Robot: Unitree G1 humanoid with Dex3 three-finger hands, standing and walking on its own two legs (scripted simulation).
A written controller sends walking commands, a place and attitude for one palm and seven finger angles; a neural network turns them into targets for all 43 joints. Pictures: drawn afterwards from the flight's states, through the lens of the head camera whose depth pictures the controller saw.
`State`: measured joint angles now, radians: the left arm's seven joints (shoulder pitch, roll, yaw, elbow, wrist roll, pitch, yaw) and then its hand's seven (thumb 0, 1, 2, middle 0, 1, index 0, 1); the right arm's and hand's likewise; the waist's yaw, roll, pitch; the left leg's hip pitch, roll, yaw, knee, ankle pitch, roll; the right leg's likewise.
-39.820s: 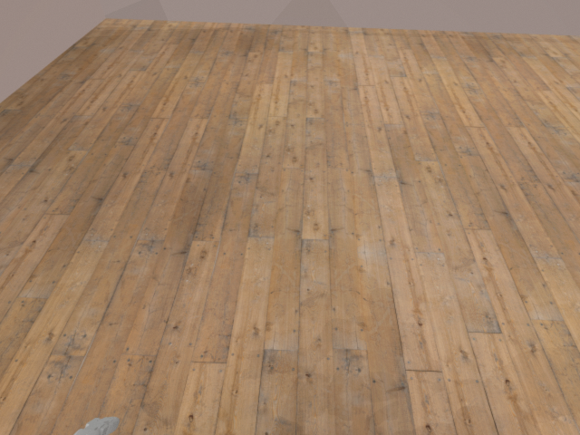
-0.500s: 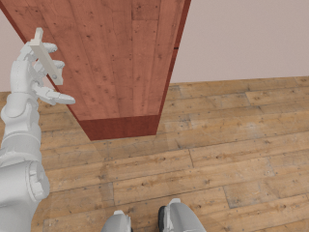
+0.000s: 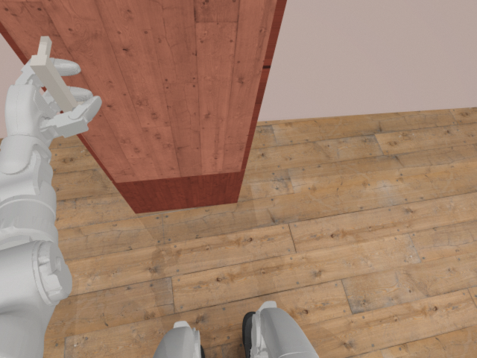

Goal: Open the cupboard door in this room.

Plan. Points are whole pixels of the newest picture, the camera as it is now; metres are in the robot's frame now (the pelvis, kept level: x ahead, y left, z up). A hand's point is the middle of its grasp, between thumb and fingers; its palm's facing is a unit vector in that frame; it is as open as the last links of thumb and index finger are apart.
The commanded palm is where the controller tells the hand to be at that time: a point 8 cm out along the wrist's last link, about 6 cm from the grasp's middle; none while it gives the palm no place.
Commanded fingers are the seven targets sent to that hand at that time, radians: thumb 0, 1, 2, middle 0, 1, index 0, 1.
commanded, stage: close the thumb around the handle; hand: left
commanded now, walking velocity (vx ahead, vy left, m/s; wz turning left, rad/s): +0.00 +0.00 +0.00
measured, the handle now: (64, 86) +0.54 +0.25 +0.06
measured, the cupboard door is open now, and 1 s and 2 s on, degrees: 0 26 48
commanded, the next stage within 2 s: pull the door open along its arc in 0.22 s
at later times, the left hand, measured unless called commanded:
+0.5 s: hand (79, 115) +0.48 +0.22 +0.06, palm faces +0.05 -1.00 -0.03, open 5.5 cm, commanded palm +0.44 +0.26 +0.06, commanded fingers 0.00 0.90 0.90 -0.40 -1.35 -0.40 -1.35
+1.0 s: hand (118, 189) +0.36 +0.15 +0.06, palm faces +0.38 -0.92 +0.04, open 5.7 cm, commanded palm +0.30 +0.18 +0.06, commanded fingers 0.00 0.90 0.90 -0.40 -1.35 -0.40 -1.35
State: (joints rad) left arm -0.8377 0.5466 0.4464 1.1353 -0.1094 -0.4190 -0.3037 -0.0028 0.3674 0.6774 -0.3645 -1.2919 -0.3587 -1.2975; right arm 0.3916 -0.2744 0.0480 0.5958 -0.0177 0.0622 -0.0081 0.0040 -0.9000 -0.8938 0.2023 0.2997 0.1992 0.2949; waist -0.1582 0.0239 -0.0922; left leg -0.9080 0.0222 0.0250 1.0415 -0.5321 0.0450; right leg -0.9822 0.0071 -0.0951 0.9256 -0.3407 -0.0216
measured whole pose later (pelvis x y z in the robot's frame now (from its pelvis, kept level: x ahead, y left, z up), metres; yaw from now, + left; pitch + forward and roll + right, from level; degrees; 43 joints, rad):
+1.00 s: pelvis +0.02 +0.00 +0.02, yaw +1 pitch +16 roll -1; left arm -0.10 0.00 0.08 0.30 -0.05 -0.38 0.32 0.01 0.74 0.78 -0.37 -1.35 -0.37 -1.34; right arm 0.24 -0.21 -0.01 0.54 -0.04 0.02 0.05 0.01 -0.90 -0.89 0.20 0.30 0.20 0.29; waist -0.01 0.03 -0.13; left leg -0.69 0.00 0.04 0.93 -0.52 0.04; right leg -0.80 -0.01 -0.07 0.88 -0.37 -0.02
